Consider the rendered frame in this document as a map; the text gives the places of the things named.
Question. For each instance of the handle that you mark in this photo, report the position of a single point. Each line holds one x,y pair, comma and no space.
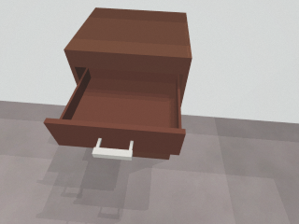
113,153

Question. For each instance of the cabinet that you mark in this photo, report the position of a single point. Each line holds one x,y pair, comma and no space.
133,40

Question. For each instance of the drawer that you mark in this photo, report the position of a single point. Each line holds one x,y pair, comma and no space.
121,106

